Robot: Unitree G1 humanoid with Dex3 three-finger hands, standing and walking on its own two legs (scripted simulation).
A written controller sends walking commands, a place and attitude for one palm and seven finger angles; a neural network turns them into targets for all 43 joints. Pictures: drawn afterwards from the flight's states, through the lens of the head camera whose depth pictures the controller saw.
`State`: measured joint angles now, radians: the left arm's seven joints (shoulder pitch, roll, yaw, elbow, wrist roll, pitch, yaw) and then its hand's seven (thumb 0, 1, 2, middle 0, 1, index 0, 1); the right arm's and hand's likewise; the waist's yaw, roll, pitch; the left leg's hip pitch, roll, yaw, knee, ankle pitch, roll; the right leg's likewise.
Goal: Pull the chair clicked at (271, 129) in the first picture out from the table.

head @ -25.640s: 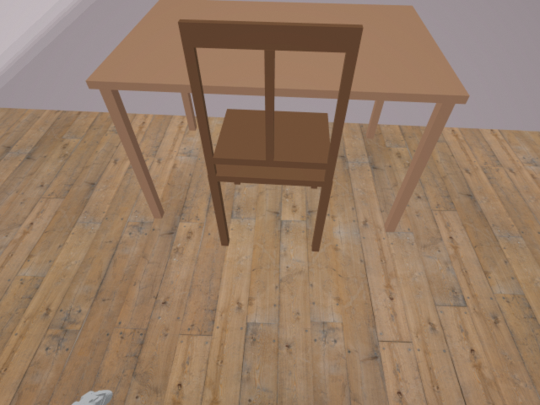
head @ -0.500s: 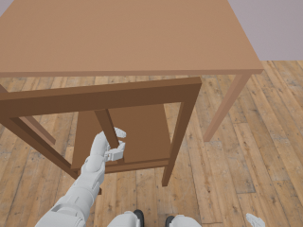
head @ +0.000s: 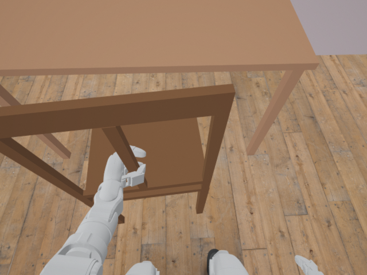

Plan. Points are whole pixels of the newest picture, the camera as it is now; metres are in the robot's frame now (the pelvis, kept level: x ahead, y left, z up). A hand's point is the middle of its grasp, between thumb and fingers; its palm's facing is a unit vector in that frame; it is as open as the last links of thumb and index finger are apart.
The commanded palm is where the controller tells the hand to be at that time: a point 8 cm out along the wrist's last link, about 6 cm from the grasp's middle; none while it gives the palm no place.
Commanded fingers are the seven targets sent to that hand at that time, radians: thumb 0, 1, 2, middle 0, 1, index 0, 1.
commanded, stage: step backward, pulling the chair out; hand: left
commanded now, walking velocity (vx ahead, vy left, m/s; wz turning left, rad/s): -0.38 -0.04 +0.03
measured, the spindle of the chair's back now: (131, 163) +0.37 +0.13 -0.06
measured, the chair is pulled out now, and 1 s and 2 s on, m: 0.22 0.37 0.62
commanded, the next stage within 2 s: stop walking, hand still on the chair in 1.58 s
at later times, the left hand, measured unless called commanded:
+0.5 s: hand (132, 204) +0.27 +0.12 -0.07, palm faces -0.04 -0.98 -0.19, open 5.8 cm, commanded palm +0.27 +0.18 -0.06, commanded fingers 0.00 0.90 0.90 -0.50 -1.45 -0.50 -1.45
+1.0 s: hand (131, 233) +0.21 +0.12 -0.07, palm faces +0.00 -0.98 -0.20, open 5.9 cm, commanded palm +0.18 +0.17 -0.07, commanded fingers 0.00 0.90 0.90 -0.50 -1.45 -0.50 -1.45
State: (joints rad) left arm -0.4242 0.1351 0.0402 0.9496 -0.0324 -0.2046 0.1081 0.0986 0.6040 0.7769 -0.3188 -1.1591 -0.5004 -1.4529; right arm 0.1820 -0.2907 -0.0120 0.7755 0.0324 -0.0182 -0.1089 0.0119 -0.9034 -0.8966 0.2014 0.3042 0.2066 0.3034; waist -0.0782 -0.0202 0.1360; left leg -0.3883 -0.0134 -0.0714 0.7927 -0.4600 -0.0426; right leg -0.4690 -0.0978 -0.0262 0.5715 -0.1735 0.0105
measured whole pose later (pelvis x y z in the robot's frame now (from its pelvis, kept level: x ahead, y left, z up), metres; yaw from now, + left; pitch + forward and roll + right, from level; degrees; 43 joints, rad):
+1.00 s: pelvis -0.16 -0.01 +0.01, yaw -1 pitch +2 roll +2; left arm -0.51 0.15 0.07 0.99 -0.03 -0.20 0.09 0.11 0.60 0.75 -0.32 -1.16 -0.50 -1.45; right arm 0.12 -0.24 -0.01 0.75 0.04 0.01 -0.09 0.01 -0.90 -0.90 0.20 0.30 0.21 0.30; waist -0.05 0.01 0.24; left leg -0.48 -0.01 -0.04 0.88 -0.49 -0.06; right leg -0.34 -0.05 -0.03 0.49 -0.19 -0.02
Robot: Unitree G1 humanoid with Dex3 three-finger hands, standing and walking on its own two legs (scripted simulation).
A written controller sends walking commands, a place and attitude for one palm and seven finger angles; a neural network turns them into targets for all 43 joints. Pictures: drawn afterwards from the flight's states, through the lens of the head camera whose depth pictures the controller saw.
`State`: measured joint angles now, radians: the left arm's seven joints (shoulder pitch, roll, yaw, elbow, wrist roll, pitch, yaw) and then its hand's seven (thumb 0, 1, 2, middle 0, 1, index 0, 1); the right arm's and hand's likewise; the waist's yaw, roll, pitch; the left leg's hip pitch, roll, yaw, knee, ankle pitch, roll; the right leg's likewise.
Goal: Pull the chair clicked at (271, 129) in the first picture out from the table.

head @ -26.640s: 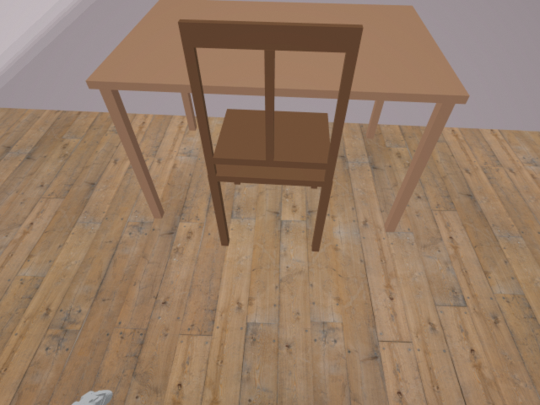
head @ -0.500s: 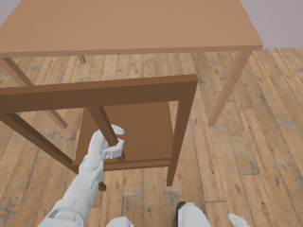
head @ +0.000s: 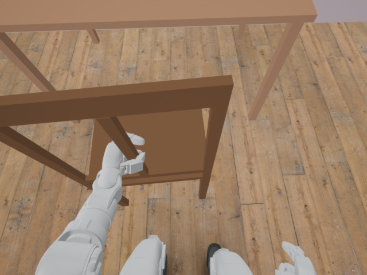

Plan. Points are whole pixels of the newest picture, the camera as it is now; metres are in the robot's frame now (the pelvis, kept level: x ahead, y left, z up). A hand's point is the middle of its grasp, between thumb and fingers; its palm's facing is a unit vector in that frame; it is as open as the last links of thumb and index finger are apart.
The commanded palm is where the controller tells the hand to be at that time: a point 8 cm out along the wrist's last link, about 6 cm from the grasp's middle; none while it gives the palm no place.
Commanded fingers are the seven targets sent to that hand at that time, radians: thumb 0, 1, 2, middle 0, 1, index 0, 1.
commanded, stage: step backward, pulling the chair out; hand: left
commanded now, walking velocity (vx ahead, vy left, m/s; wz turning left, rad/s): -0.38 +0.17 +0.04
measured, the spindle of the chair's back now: (130, 151) +0.38 +0.14 -0.07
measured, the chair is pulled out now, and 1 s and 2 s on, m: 0.37 0.62 0.65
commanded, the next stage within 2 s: stop walking, hand still on the chair in 0.58 s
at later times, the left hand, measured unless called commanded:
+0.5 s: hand (129, 214) +0.23 +0.13 -0.08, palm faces -0.06 -0.98 -0.19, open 5.9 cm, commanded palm +0.23 +0.19 -0.07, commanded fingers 0.00 0.90 0.90 -0.50 -1.45 -0.50 -1.45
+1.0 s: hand out of the picture +0.10 +0.15 -0.07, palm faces -0.08 -0.98 -0.16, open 5.9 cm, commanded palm +0.10 +0.21 -0.07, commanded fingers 0.00 0.90 0.90 -0.50 -1.45 -0.50 -1.45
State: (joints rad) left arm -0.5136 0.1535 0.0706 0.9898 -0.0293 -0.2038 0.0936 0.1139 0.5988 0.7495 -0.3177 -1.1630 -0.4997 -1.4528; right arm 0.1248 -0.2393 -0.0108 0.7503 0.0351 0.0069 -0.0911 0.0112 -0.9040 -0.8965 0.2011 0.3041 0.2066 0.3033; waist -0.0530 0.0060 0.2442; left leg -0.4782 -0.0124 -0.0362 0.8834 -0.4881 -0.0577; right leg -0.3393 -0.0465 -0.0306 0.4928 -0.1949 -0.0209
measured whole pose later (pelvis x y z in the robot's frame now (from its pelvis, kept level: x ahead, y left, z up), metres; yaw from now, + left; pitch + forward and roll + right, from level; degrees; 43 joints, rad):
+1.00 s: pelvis -0.20 +0.05 +0.00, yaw +0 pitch -1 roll +0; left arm -0.28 0.11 -0.06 0.86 -0.05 -0.12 0.06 0.13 0.61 0.78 -0.27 -1.19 -0.50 -1.45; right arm 0.24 -0.19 0.02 0.74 0.04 0.05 -0.10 0.01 -0.90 -0.90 0.20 0.30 0.21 0.30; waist -0.04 0.04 0.13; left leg -0.22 0.08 0.05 0.50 -0.25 -0.05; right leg -0.25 0.01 -0.05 0.50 -0.24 -0.03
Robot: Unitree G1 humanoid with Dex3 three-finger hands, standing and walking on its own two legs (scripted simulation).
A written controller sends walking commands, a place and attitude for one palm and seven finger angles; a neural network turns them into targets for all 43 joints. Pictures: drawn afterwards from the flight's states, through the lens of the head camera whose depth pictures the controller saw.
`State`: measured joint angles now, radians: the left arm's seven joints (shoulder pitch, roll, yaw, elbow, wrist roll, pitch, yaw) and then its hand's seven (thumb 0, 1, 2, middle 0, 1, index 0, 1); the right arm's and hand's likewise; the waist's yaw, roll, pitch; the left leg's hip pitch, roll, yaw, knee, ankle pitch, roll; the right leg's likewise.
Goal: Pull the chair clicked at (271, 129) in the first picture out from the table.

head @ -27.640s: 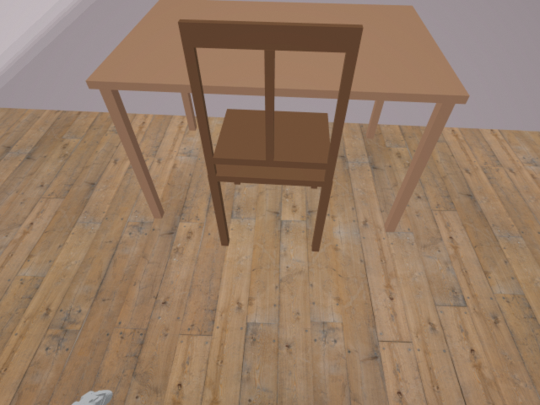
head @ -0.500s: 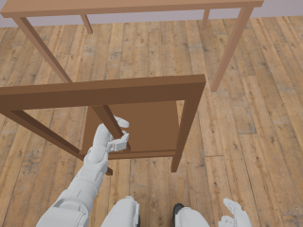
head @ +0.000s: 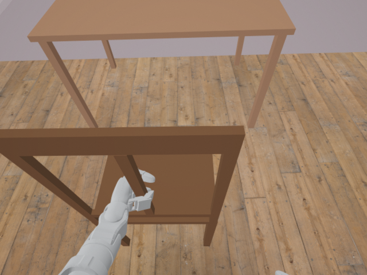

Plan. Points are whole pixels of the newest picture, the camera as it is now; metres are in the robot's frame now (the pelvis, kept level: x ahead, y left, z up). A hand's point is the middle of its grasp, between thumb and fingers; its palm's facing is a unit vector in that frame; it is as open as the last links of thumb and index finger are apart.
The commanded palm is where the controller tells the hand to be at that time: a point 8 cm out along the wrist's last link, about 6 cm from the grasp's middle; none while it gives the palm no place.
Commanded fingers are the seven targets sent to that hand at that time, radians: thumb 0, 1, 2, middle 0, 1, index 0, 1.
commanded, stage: stop walking, hand still on the chair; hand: left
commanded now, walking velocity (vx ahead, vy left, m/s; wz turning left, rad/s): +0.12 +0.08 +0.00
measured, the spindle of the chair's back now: (139, 189) +0.32 +0.13 -0.06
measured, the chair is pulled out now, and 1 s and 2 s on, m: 0.62 0.65 0.65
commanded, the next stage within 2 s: open the thumb and straighten the fingers in 0.60 s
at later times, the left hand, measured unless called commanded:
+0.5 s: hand (144, 210) +0.27 +0.11 -0.07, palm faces -0.15 -0.98 -0.15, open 5.9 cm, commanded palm +0.26 +0.16 -0.06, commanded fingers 0.00 0.90 0.90 -0.50 -1.45 -0.50 -1.45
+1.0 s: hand (140, 206) +0.28 +0.12 -0.07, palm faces -0.18 -0.97 -0.14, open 9.6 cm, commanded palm +0.27 +0.17 -0.05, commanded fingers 0.00 -0.55 0.20 -0.35 -1.01 -0.35 -1.01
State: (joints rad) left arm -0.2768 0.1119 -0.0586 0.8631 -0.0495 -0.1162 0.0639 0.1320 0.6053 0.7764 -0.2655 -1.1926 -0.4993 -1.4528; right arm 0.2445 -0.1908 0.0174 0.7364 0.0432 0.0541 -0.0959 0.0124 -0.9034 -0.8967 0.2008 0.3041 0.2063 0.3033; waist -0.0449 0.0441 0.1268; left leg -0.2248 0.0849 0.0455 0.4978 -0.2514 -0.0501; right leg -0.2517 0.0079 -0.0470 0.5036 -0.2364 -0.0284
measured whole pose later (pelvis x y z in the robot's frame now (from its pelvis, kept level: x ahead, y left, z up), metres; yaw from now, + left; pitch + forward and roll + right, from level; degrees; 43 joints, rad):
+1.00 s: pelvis +0.00 +0.03 -0.01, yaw +1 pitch +5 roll +0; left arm -0.09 0.14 -0.13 0.57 -0.02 -0.04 0.02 0.03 0.01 0.47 -0.41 -1.36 -0.49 -1.41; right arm 0.24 -0.27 -0.02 0.67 0.04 -0.01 -0.01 0.01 -0.90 -0.90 0.20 0.30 0.20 0.30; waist -0.07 0.01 -0.01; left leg -0.42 0.03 0.05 0.64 -0.31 -0.01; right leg -0.44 -0.05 -0.04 0.65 -0.30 0.02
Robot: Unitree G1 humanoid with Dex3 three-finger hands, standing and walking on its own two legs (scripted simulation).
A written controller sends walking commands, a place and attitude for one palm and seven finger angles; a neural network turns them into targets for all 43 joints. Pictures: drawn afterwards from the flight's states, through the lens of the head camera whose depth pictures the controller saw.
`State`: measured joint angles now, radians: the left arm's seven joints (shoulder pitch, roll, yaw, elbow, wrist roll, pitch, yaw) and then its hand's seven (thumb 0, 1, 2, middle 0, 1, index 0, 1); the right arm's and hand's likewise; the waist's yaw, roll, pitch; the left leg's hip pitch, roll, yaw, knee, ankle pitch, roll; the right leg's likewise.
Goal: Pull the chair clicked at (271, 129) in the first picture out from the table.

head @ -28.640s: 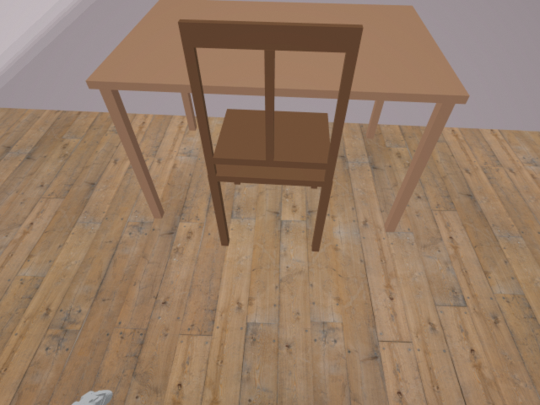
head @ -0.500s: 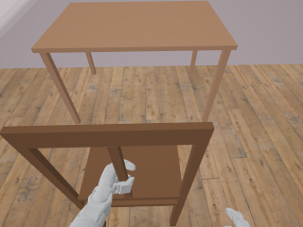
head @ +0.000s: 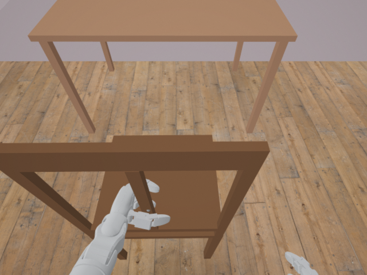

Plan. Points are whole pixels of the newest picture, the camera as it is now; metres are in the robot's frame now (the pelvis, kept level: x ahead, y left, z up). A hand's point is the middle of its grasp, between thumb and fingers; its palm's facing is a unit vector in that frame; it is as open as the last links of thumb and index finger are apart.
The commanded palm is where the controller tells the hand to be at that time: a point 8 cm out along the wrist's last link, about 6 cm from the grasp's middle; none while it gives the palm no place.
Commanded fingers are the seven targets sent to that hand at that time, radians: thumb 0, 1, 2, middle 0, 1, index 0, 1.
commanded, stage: open the thumb and straighten the fingers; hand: left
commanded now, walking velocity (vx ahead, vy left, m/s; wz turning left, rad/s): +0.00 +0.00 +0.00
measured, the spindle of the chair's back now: (146, 204) +0.29 +0.09 -0.05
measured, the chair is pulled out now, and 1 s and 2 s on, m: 0.65 0.65 0.65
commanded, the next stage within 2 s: draw the fingers out of the gap in 0.44 s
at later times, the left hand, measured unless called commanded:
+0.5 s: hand (144, 208) +0.28 +0.10 -0.06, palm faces -0.16 -0.98 -0.13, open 17.2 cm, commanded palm +0.27 +0.15 -0.04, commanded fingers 0.00 -0.55 0.20 0.00 0.00 0.00 0.00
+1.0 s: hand (137, 242) +0.21 +0.11 -0.06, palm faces -0.16 -0.98 -0.11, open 17.4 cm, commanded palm +0.20 +0.16 -0.04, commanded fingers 0.00 -0.55 0.20 0.00 0.00 0.00 0.00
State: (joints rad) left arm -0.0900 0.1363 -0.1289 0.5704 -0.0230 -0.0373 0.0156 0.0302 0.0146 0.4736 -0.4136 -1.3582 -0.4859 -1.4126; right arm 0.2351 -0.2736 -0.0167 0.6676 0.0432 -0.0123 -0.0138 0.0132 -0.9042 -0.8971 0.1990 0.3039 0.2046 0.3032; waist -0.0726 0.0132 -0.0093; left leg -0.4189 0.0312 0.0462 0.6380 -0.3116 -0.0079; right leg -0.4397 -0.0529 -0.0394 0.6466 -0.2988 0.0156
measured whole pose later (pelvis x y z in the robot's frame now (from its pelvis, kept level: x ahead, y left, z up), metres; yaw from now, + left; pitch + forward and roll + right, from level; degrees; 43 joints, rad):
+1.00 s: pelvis +0.02 +0.00 -0.03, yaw +3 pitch +10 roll +0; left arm 0.37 0.19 -0.16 -0.01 -0.02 0.15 -0.04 -0.01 -0.53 0.20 0.00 0.00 -0.01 -0.01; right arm 0.24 -0.25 0.02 0.50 0.03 -0.13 -0.08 0.02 -0.90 -0.90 0.20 0.30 0.21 0.30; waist -0.05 0.04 -0.09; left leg -0.61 0.02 -0.01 0.89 -0.45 -0.02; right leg -0.60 -0.07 -0.08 0.89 -0.45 0.01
